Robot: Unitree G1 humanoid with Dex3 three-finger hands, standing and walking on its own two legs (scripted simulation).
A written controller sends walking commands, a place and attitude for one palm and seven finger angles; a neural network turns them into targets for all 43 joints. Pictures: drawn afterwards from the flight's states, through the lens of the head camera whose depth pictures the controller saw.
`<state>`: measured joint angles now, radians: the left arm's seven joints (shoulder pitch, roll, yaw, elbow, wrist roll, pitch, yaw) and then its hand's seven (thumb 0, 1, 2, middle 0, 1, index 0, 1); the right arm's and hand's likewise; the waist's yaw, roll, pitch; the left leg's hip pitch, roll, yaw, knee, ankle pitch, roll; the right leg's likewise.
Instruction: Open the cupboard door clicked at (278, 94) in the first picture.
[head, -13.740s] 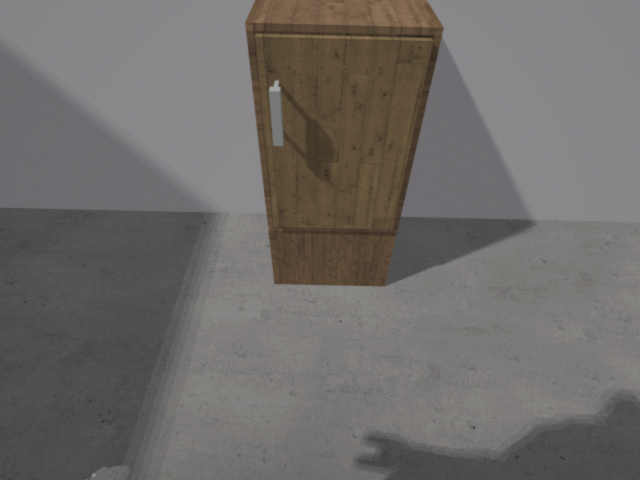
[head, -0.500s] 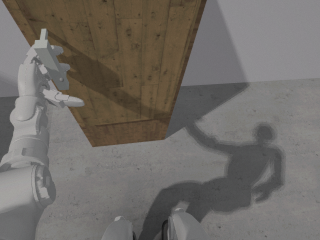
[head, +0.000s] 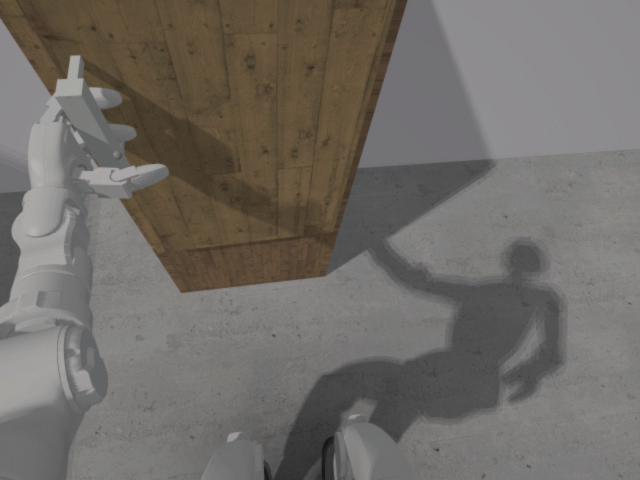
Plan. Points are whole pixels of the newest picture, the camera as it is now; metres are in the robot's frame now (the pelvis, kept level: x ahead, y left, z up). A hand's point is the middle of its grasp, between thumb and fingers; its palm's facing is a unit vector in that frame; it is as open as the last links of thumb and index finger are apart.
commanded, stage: close the thumb around the handle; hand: left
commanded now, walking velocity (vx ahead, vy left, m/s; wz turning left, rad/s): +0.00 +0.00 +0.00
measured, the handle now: (99, 122) +0.54 +0.24 +0.06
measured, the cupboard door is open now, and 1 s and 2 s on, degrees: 1 20 47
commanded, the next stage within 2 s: pull the door open along its arc in 0.40 s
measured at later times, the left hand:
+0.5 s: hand (118, 158) +0.49 +0.21 +0.06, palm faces +0.10 -1.00 -0.01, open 6.0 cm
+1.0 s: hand (145, 236) +0.38 +0.17 +0.07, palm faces +0.13 -0.99 +0.04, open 6.3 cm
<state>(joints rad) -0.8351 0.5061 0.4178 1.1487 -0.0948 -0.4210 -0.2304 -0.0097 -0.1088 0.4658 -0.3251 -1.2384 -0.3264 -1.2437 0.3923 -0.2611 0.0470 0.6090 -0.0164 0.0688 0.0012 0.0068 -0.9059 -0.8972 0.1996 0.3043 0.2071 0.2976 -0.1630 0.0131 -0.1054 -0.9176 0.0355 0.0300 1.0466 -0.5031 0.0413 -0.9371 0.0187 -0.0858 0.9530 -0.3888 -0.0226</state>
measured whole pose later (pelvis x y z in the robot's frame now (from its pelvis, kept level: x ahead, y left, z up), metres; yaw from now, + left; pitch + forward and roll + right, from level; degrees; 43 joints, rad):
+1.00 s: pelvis +0.02 +0.00 +0.02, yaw -1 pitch +16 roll -2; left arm -0.22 0.18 0.22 0.50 -0.20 -0.39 -0.05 0.02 0.65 0.71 -0.34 -1.34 -0.35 -1.32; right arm 0.34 -0.24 0.00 0.54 0.01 0.04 0.03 0.01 -0.91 -0.90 0.20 0.30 0.20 0.30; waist -0.07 0.02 -0.14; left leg -0.72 0.03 0.06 0.92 -0.48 0.04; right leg -0.76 0.02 -0.05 0.86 -0.38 -0.02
